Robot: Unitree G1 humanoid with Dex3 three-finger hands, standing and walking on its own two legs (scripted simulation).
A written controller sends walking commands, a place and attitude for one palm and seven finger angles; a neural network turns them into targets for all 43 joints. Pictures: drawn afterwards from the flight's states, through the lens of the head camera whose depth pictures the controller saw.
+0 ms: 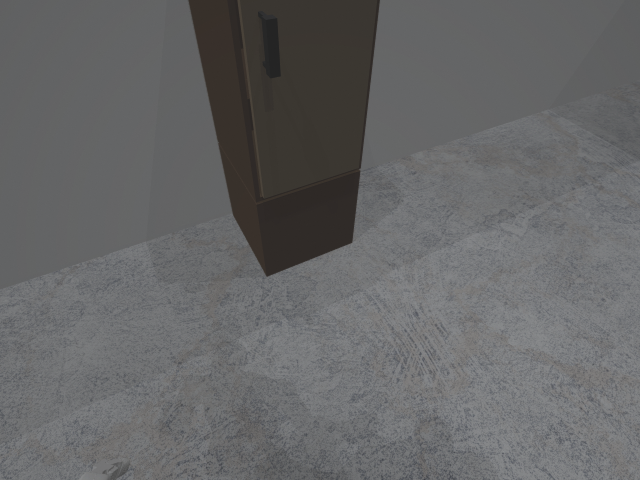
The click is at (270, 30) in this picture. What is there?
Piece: cupboard door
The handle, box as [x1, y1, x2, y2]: [258, 11, 280, 77]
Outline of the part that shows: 258,11 258,16 262,19 265,60 263,61 263,65 266,68 266,73 270,77 279,76 280,73 276,18 273,15 267,15 262,11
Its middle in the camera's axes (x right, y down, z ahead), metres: -0.12 -0.44 +0.88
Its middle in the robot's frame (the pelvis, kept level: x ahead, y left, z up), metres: +0.97 +0.17 +0.13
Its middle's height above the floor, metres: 0.90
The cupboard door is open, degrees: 0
